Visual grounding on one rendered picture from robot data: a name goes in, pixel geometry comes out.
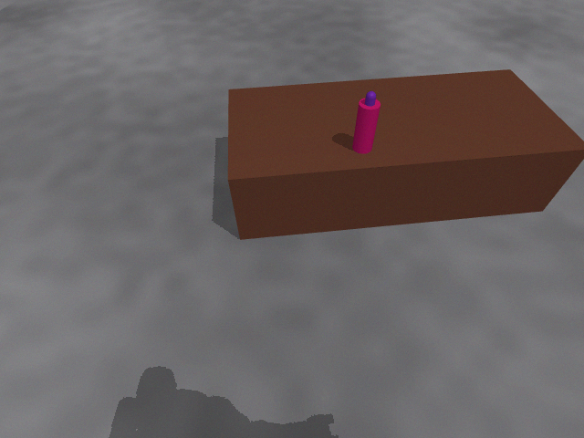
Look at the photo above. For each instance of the bottle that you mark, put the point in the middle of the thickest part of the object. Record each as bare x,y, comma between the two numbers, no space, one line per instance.
367,117

